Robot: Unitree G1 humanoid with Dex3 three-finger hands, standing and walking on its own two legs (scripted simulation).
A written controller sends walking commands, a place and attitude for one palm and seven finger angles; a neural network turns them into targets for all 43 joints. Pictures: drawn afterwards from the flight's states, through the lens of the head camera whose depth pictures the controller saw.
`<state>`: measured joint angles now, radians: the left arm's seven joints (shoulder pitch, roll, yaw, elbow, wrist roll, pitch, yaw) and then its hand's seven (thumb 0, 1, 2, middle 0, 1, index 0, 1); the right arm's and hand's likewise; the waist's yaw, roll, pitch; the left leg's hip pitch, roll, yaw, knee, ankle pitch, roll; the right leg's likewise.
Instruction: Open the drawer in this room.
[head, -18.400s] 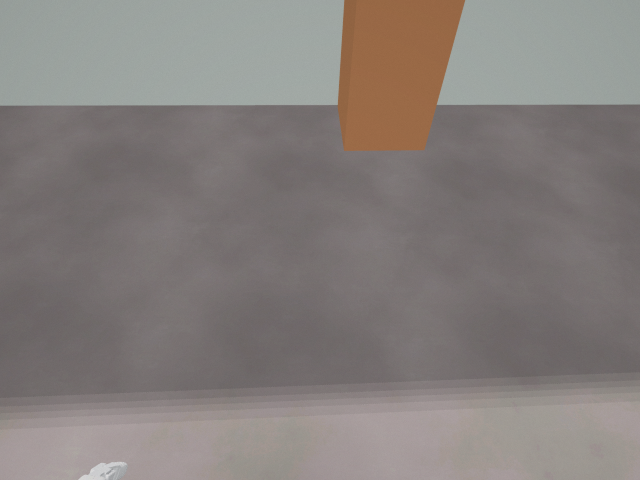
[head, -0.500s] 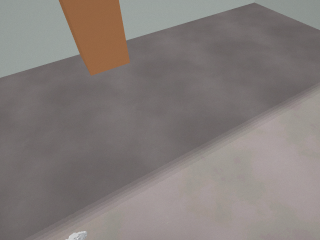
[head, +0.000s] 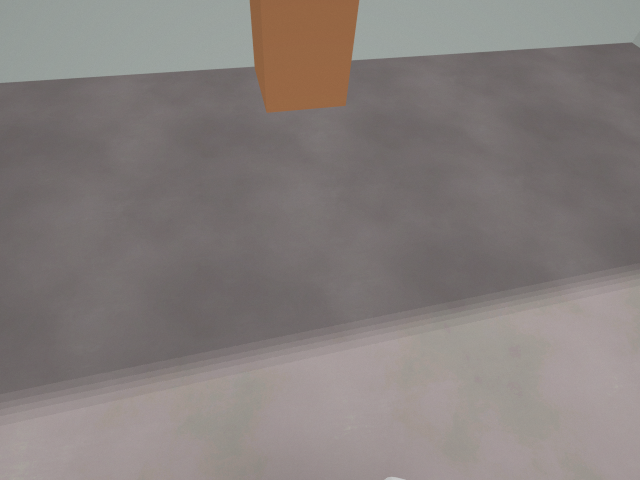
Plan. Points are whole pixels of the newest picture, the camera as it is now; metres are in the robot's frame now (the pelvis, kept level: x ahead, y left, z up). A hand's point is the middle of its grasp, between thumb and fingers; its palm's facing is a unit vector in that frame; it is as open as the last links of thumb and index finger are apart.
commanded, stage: turn or walk to find it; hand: left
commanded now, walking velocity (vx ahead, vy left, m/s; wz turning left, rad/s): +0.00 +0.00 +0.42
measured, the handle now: out of the picture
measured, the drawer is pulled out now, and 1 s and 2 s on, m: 0.00 0.00 0.00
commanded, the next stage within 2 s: stand and wait in 0.52 s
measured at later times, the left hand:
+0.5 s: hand out of the picture +0.03 +0.16 -0.14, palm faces +0.20 -0.94 -0.27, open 7.3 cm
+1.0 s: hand out of the picture -0.10 +0.17 -0.16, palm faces +0.29 -0.93 -0.20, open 7.3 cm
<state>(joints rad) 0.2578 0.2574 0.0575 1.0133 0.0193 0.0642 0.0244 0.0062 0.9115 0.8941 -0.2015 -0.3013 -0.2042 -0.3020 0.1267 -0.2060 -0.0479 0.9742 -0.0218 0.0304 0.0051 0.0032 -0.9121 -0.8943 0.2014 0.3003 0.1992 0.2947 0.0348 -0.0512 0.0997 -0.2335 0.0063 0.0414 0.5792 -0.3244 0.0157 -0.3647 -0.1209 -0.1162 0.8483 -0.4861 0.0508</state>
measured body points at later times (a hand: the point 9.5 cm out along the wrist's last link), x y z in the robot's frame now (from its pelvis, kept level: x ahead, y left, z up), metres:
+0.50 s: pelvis -0.02 -0.04 +0.01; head +0.01 -0.07 +0.46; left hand +0.02 +0.21 -0.12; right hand +0.07 -0.29 -0.16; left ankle -0.07 +0.10 -0.65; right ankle +0.00 -0.13 -0.73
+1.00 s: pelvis -0.04 -0.01 +0.01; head -0.04 +0.00 +0.46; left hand -0.12 +0.22 -0.15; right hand +0.10 -0.21 -0.13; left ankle -0.10 +0.10 -0.73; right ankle -0.04 -0.13 -0.68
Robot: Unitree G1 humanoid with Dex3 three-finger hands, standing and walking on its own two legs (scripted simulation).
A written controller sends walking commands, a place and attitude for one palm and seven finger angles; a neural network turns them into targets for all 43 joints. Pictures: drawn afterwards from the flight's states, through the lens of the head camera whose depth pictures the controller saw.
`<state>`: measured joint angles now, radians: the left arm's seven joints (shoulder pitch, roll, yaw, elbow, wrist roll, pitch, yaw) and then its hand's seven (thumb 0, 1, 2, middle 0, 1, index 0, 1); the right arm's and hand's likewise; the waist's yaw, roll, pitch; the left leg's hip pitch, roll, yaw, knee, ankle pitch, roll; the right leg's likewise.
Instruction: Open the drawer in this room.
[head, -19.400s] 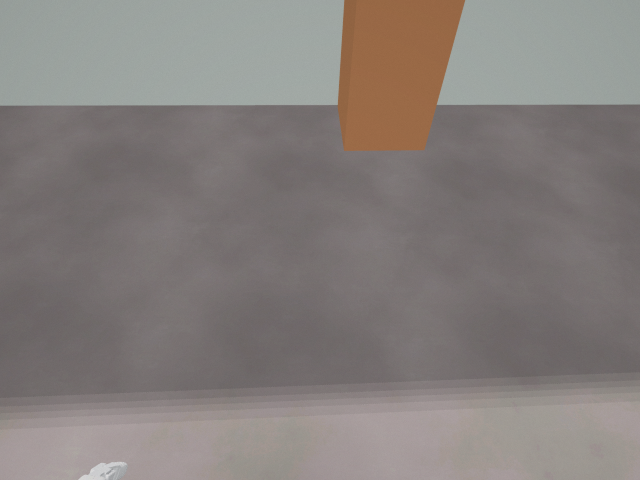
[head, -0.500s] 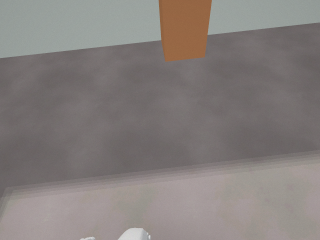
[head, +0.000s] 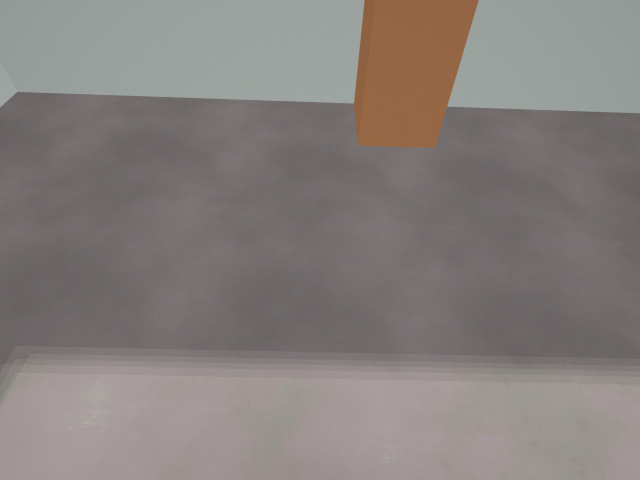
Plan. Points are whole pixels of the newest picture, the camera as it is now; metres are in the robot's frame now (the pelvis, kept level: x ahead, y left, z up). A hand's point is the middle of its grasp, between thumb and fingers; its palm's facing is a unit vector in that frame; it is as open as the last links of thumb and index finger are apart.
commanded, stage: turn or walk to find it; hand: left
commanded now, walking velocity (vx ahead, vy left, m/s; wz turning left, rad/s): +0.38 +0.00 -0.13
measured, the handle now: out of the picture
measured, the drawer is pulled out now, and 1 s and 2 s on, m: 0.00 0.00 0.00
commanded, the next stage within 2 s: none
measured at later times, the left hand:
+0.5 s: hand out of the picture +0.05 +0.10 -0.16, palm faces +0.04 -0.99 -0.16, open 7.3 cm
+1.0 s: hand (257, 283) +0.49 +0.17 -0.16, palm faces -0.07 -0.98 -0.19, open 7.3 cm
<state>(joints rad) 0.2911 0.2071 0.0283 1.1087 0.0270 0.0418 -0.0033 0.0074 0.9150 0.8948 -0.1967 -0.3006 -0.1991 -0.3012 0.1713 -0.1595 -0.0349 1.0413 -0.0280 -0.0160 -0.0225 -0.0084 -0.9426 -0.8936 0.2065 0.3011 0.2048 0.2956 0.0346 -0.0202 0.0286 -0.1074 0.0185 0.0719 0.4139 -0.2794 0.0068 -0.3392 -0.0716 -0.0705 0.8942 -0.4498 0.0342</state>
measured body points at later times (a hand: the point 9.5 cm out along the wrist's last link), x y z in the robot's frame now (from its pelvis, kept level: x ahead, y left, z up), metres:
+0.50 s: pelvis +0.13 -0.05 +0.00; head +0.16 -0.06 +0.45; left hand +0.05 +0.15 -0.14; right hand +0.16 -0.28 -0.16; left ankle +0.24 +0.11 -0.67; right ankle +0.03 -0.12 -0.74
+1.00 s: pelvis +0.36 -0.01 +0.00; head +0.39 -0.01 +0.45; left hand +0.49 +0.22 -0.14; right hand +0.34 -0.26 -0.15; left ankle +0.33 +0.08 -0.74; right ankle +0.44 -0.17 -0.69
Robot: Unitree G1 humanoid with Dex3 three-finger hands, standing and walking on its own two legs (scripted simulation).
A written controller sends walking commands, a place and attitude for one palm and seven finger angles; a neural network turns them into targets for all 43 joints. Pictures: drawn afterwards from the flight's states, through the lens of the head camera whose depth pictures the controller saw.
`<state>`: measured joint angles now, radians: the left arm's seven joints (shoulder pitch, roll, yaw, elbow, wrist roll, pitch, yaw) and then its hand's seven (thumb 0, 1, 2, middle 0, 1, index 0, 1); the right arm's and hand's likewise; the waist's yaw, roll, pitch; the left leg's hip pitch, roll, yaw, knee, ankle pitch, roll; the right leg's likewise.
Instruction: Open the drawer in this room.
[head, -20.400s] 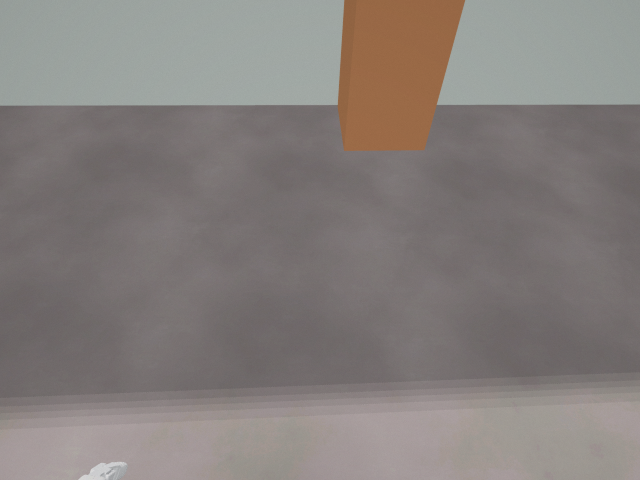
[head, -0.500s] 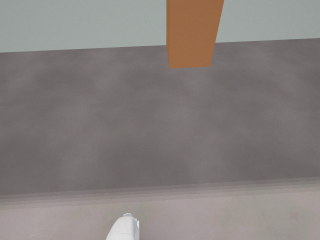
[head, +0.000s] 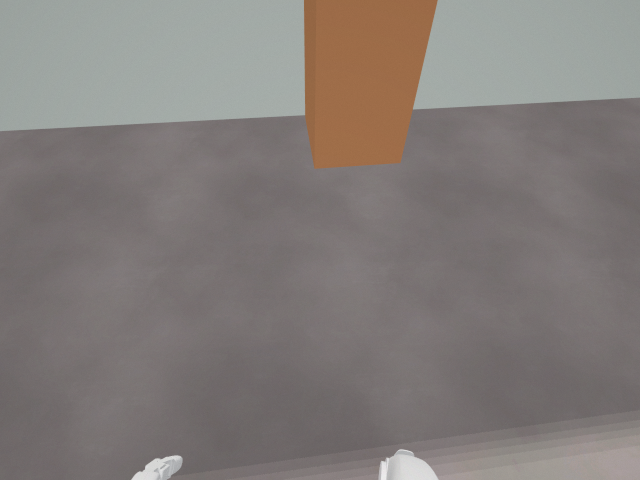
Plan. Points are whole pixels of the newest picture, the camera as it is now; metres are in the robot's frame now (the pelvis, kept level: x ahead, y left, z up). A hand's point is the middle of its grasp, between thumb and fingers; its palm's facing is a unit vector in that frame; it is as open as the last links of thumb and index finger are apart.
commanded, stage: turn or walk to find it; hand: left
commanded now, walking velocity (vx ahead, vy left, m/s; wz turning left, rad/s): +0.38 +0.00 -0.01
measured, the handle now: out of the picture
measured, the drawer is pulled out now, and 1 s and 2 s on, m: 0.00 0.00 0.00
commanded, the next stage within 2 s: stand and wait in 1.44 s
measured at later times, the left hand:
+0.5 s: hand (212, 452) +0.19 +0.17 -0.18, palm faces +0.09 -0.98 -0.20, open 7.2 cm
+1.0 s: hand (244, 245) +0.57 +0.19 -0.16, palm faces -0.06 -0.98 -0.17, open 7.3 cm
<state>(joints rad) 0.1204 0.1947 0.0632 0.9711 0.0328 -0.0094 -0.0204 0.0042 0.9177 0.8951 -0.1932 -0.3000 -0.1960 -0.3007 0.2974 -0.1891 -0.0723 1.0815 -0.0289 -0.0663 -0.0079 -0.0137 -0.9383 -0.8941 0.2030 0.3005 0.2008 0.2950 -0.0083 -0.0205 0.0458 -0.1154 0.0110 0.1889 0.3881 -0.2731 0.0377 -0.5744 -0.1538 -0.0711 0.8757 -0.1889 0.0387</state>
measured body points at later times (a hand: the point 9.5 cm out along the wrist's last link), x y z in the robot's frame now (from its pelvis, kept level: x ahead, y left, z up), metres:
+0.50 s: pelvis +0.23 -0.02 -0.01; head +0.26 +0.00 +0.44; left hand +0.18 +0.22 -0.17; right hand +0.34 -0.25 -0.14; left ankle +0.34 +0.11 -0.72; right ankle +0.17 -0.15 -0.74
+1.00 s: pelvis +0.45 +0.01 +0.00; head +0.48 +0.02 +0.45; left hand +0.57 +0.24 -0.15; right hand +0.36 -0.19 -0.15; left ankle +0.36 +0.11 -0.74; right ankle +0.57 -0.13 -0.70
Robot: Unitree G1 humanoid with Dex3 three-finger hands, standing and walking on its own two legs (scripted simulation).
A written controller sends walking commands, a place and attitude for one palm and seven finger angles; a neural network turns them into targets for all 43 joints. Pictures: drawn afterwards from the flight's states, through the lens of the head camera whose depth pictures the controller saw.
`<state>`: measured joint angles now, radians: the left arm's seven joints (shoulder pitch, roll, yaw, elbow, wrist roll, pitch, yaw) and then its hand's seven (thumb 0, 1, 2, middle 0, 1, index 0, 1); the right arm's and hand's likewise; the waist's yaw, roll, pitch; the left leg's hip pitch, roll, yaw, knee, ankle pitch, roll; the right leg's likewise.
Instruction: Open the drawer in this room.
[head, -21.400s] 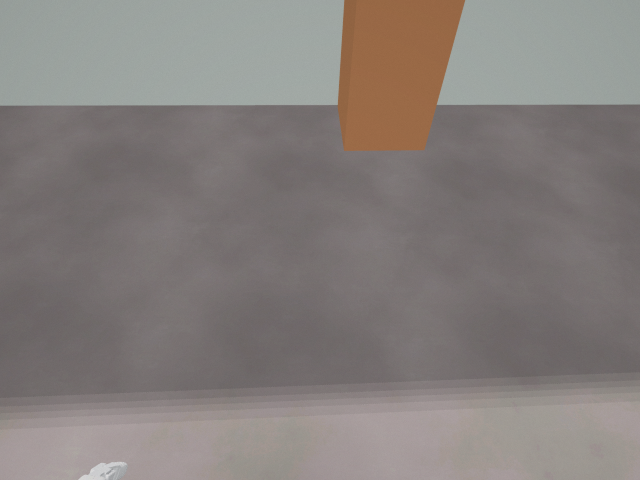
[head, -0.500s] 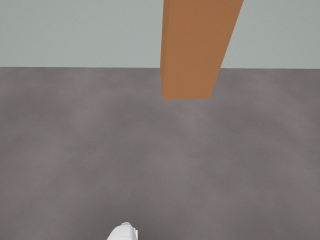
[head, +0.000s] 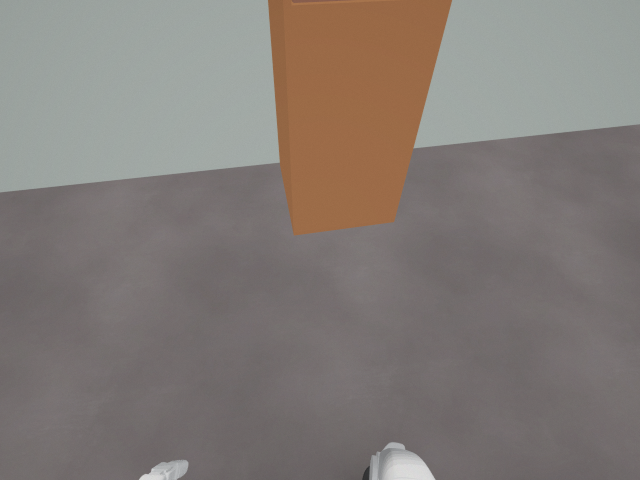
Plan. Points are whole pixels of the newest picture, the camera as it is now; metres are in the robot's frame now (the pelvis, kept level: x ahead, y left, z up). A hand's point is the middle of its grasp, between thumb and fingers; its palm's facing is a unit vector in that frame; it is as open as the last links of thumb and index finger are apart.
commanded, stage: turn or walk to find it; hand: left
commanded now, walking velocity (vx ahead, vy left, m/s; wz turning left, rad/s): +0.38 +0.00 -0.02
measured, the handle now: out of the picture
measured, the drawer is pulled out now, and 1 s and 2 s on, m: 0.00 0.00 0.00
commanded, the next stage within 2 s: stand and wait in 0.44 s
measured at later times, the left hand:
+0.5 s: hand (212, 454) +0.19 +0.16 -0.18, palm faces +0.11 -0.98 -0.19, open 7.3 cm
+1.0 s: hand (215, 337) +0.37 +0.19 -0.18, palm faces +0.04 -0.97 -0.22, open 7.2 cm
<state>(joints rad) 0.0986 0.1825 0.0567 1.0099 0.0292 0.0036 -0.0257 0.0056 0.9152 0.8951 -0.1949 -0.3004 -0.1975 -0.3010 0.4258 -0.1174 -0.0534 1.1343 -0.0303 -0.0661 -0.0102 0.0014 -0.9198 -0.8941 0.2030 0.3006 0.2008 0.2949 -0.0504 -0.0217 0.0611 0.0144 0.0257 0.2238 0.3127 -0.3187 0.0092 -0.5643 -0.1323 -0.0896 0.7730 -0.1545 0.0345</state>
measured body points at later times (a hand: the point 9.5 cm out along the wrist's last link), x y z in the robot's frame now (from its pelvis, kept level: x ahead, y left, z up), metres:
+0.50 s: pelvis +0.22 -0.02 +0.00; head +0.24 -0.01 +0.45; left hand +0.18 +0.21 -0.16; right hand +0.35 -0.26 -0.14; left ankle +0.32 +0.11 -0.71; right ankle +0.16 -0.13 -0.74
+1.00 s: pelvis +0.34 +0.01 +0.00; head +0.34 +0.00 +0.45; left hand +0.37 +0.24 -0.16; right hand +0.36 -0.22 -0.17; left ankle +0.35 +0.11 -0.74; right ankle +0.36 -0.12 -0.74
